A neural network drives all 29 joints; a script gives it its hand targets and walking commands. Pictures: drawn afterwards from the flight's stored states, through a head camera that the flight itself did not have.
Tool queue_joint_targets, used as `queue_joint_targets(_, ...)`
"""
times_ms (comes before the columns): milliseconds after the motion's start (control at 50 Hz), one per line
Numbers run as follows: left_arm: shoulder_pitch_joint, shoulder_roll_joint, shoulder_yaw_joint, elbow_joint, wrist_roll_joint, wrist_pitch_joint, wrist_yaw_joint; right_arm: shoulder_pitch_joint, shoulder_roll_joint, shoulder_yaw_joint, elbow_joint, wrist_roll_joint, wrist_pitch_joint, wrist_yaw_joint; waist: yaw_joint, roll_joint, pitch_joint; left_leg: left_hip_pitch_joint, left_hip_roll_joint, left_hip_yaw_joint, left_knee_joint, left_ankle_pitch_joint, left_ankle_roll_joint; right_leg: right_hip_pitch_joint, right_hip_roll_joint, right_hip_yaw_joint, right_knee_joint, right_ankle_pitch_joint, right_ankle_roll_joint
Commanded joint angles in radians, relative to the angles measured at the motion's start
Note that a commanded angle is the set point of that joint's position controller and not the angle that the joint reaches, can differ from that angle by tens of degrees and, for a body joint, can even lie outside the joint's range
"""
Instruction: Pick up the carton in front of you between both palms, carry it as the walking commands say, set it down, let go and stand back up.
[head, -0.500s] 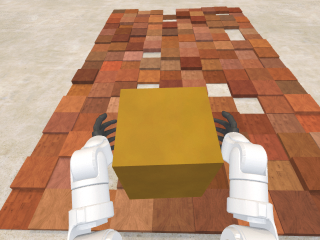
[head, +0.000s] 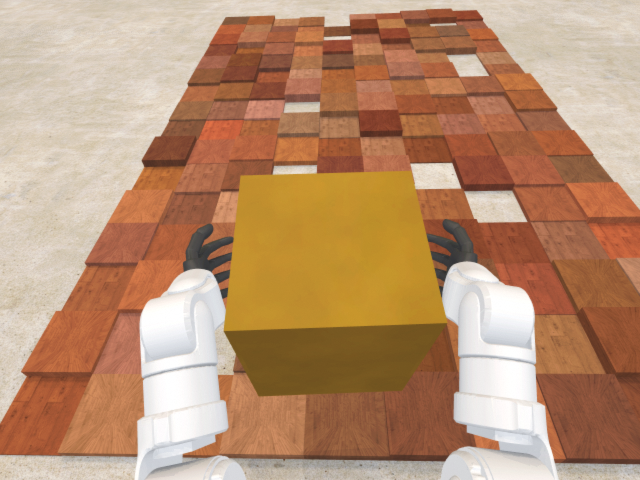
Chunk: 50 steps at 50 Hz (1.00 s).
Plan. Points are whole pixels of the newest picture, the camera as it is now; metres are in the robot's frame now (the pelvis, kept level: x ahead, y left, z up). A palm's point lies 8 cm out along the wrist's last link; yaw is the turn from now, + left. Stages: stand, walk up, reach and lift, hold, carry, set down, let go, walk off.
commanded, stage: carry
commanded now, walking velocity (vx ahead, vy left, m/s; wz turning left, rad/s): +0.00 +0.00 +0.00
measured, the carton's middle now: (328, 292) +0.35 +0.00 +0.05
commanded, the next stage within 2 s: none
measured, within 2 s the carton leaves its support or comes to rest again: neither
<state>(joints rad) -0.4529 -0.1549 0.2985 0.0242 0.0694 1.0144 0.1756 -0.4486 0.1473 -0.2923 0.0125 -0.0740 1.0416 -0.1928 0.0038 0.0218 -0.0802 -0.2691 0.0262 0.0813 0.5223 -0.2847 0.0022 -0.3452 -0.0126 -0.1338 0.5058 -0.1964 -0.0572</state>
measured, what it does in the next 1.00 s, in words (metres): lifts its left foot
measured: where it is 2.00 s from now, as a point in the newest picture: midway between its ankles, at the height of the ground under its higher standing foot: (306, 349)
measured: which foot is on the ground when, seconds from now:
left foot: down 0.00-0.82, up 0.84-1.00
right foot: down 0.00-1.00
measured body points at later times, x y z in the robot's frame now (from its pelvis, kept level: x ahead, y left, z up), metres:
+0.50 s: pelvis -0.01 +0.01 +0.00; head -0.02 +0.00 +0.45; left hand +0.32 +0.16 +0.10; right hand +0.32 -0.15 +0.09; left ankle -0.01 +0.11 -0.73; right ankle +0.05 -0.08 -0.73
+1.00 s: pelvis +0.08 +0.00 +0.00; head +0.09 +0.00 +0.45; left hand +0.43 +0.16 +0.13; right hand +0.44 -0.15 +0.13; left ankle +0.08 +0.11 -0.68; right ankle +0.04 -0.08 -0.73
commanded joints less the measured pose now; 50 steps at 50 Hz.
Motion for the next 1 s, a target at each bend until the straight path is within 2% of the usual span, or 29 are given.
queue_joint_targets(0,-0.603,-0.761,-0.593,-0.058,-0.166,-0.005,0.003,-0.575,0.759,0.578,-0.047,0.13,-0.026,-0.005,-0.006,-0.028,-0.327,0.042,0.118,-0.118,-0.057,0.16,0.037,0.188,-0.152,0.151,-0.062,0.241,-0.005)
queue_joint_targets(80,-0.626,-0.757,-0.602,-0.068,-0.176,-0.008,0.001,-0.599,0.771,0.585,-0.065,0.148,-0.035,-0.003,0.002,-0.042,-0.344,0.052,0.07,-0.088,-0.038,0.099,0.014,0.197,-0.174,0.182,-0.077,0.262,0.009)
queue_joint_targets(100,-0.589,-0.739,-0.576,-0.054,-0.148,-0.008,0.0,-0.597,0.76,0.598,-0.077,0.134,-0.032,-0.008,-0.003,-0.041,-0.357,0.078,0.085,-0.09,-0.044,0.106,0.018,0.153,-0.18,0.187,-0.088,0.207,-0.021)
queue_joint_targets(140,-0.583,-0.771,-0.569,-0.074,-0.171,-0.005,-0.007,-0.639,0.782,0.611,-0.117,0.159,-0.039,-0.004,0.018,-0.027,-0.36,0.048,0.097,-0.106,-0.056,0.177,0.026,0.205,-0.155,0.134,-0.053,0.245,-0.016)
queue_joint_targets(220,-0.561,-0.758,-0.589,-0.047,-0.155,-0.007,0.001,-0.554,0.733,0.58,-0.058,0.123,-0.037,-0.005,0.005,0.017,-0.363,0.069,0.112,-0.097,-0.037,0.248,0.03,0.196,-0.141,0.13,-0.024,0.281,-0.014)
queue_joint_targets(260,-0.594,-0.765,-0.586,-0.083,-0.166,-0.011,0.0,-0.583,0.749,0.593,-0.093,0.124,-0.035,-0.009,0.016,-0.048,-0.337,0.059,0.123,-0.107,-0.057,0.183,0.03,0.17,-0.138,0.137,-0.059,0.185,0.006)
queue_joint_targets(320,-0.585,-0.739,-0.569,-0.048,-0.142,-0.007,0.002,-0.613,0.758,0.58,-0.063,0.12,-0.034,-0.009,0.005,-0.03,-0.306,0.061,0.089,-0.104,-0.07,0.098,0.021,0.132,-0.15,0.151,-0.067,0.077,-0.01)
queue_joint_targets(340,-0.622,-0.756,-0.605,-0.084,-0.186,-0.007,0.004,-0.551,0.754,0.564,-0.034,0.13,-0.034,-0.005,0.007,0.011,-0.292,0.047,0.112,-0.119,-0.082,0.149,0.033,0.149,-0.151,0.14,-0.072,0.136,-0.003)
queue_joint_targets(400,-0.587,-0.749,-0.592,-0.056,-0.174,-0.009,0.002,-0.582,0.762,0.599,-0.093,0.148,-0.039,0.0,0.003,-0.053,-0.348,0.048,0.1,-0.117,-0.059,0.124,0.034,0.181,-0.146,0.143,-0.064,0.164,-0.001)
queue_joint_targets(460,-0.578,-0.746,-0.599,-0.049,-0.161,-0.006,0.002,-0.588,0.741,0.599,-0.082,0.146,-0.036,0.0,-0.001,0.009,-0.32,0.08,0.098,-0.108,-0.066,0.151,0.022,0.146,-0.146,0.146,-0.061,0.137,0.001)
queue_joint_targets(500,-0.592,-0.773,-0.584,-0.052,-0.182,-0.008,-0.001,-0.611,0.767,0.605,-0.103,0.165,-0.039,0.006,0.01,-0.025,-0.344,0.058,0.094,-0.11,-0.062,0.124,0.027,0.197,-0.152,0.15,-0.068,0.164,-0.001)
queue_joint_targets(520,-0.598,-0.749,-0.569,-0.059,-0.165,-0.013,0.003,-0.586,0.767,0.602,-0.052,0.154,-0.027,0.002,0.005,-0.081,-0.323,0.056,0.094,-0.111,-0.046,0.099,0.028,0.162,-0.143,0.151,-0.085,0.144,-0.004)
queue_joint_targets(540,-0.589,-0.771,-0.596,-0.066,-0.183,-0.01,-0.007,-0.608,0.743,0.599,-0.112,0.143,-0.04,0.005,-0.004,-0.023,-0.346,0.05,0.096,-0.094,-0.067,0.038,0.037,0.183,-0.15,0.16,-0.098,0.065,0.003)
queue_joint_targets(580,-0.614,-0.743,-0.589,-0.04,-0.152,-0.004,0.009,-0.613,0.744,0.565,-0.054,0.144,-0.032,-0.002,0.002,-0.02,-0.274,-0.009,0.08,-0.092,-0.101,-0.194,0.042,0.125,-0.142,0.174,-0.13,-0.279,-0.01)
queue_joint_targets(600,-0.619,-0.745,-0.588,-0.078,-0.166,-0.007,0.01,-0.607,0.737,0.591,-0.101,0.154,-0.031,-0.005,-0.005,-0.055,-0.252,-0.01,0.074,-0.129,-0.121,-0.296,0.062,0.077,-0.137,0.171,-0.143,-0.434,-0.011)
queue_joint_targets(620,-0.654,-0.728,-0.575,-0.102,-0.166,-0.005,0.009,-0.654,0.739,0.58,-0.086,0.143,-0.025,-0.011,-0.021,-0.016,-0.194,0.0,0.096,-0.159,-0.145,-0.352,0.088,0.005,-0.124,0.171,-0.126,-0.429,-0.01)
queue_joint_targets(660,-0.655,-0.727,-0.584,-0.091,-0.172,0.003,0.02,-0.707,0.722,0.615,-0.143,0.172,-0.031,-0.016,-0.028,0.003,-0.244,0.033,0.139,-0.227,-0.197,-0.283,0.119,0.035,-0.11,0.128,-0.027,-0.315,-0.003)
queue_joint_targets(680,-0.658,-0.707,-0.561,-0.112,-0.165,0.006,0.021,-0.697,0.712,0.618,-0.166,0.187,-0.03,-0.025,-0.053,0.071,-0.239,0.096,0.179,-0.319,-0.239,-0.312,0.15,-0.048,-0.056,0.092,0.025,-0.28,0.015)
queue_joint_targets(720,-0.651,-0.691,-0.592,-0.128,-0.193,0.018,0.029,-0.698,0.691,0.631,-0.181,0.216,-0.019,-0.03,-0.054,0.119,-0.263,0.157,0.248,-0.37,-0.233,-0.305,0.202,-0.095,-0.011,0.021,0.102,-0.203,0.006)
queue_joint_targets(780,-0.64,-0.614,-0.531,-0.132,-0.165,0.038,0.044,-0.674,0.673,0.615,-0.161,0.216,0.002,-0.037,-0.009,0.024,-0.247,-0.042,0.173,-0.221,-0.118,-0.269,0.134,0.143,-0.039,0.074,-0.064,-0.234,-0.031)
queue_joint_targets(800,-0.604,-0.613,-0.534,-0.077,-0.165,0.05,0.052,-0.674,0.617,0.572,-0.165,0.201,0.011,-0.04,0.008,0.006,-0.258,-0.112,0.089,-0.118,-0.015,-0.211,0.091,0.258,-0.09,0.195,-0.112,-0.241,-0.061)
queue_joint_targets(820,-0.622,-0.607,-0.517,-0.07,-0.181,0.051,0.051,-0.725,0.659,0.618,-0.178,0.239,0.023,-0.038,0.031,-0.188,-0.268,-0.28,0.006,-0.01,0.193,-0.151,0.054,0.375,-0.223,0.419,-0.175,-0.232,-0.125)
queue_joint_targets(840,-0.633,-0.626,-0.546,-0.095,-0.198,0.055,0.042,-0.748,0.651,0.578,-0.199,0.236,0.023,-0.032,0.047,-0.214,-0.276,-0.428,-0.023,0.045,0.245,-0.191,0.038,0.505,-0.312,0.525,-0.167,-0.089,-0.198)
queue_joint_targets(860,-0.649,-0.599,-0.546,-0.103,-0.195,0.058,0.043,-0.697,0.619,0.56,-0.132,0.208,0.034,-0.035,0.056,-0.217,-0.278,-0.531,-0.013,0.012,0.403,-0.268,0.035,0.523,-0.365,0.617,-0.173,-0.006,-0.236)
queue_joint_targets(880,-0.653,-0.617,-0.562,-0.097,-0.215,0.072,0.035,-0.65,0.596,0.542,-0.133,0.176,0.045,-0.042,0.076,-0.148,-0.272,-0.566,-0.011,-0.019,0.421,-0.321,0.043,0.558,-0.371,0.624,-0.182,0.023,-0.255)
queue_joint_targets(920,-0.696,-0.655,-0.582,-0.171,-0.226,0.069,0.035,-0.675,0.657,0.534,-0.139,0.18,0.044,-0.036,0.065,-0.07,-0.312,-0.566,0.036,-0.038,0.424,-0.191,0.059,0.545,-0.364,0.559,-0.194,-0.068,-0.216)
queue_joint_targets(940,-0.693,-0.632,-0.575,-0.167,-0.223,0.07,0.033,-0.654,0.628,0.521,-0.109,0.159,0.054,-0.04,0.059,-0.188,-0.308,-0.588,0.036,-0.039,0.446,-0.157,0.057,0.515,-0.331,0.491,-0.2,-0.073,-0.183)
queue_joint_targets(960,-0.764,-0.654,-0.614,-0.274,-0.271,0.06,0.029,-0.658,0.691,0.522,-0.134,0.186,0.048,-0.035,0.075,-0.169,-0.296,-0.614,0.009,0.016,0.397,-0.165,0.038,0.584,-0.277,0.421,-0.172,0.08,-0.175)
queue_joint_targets(980,-0.718,-0.667,-0.611,-0.219,-0.271,0.062,0.025,-0.693,0.657,0.533,-0.183,0.175,0.035,-0.038,0.068,-0.128,-0.292,-0.54,0.01,0.015,0.349,-0.098,0.024,0.502,-0.262,0.329,-0.18,0.142,-0.16)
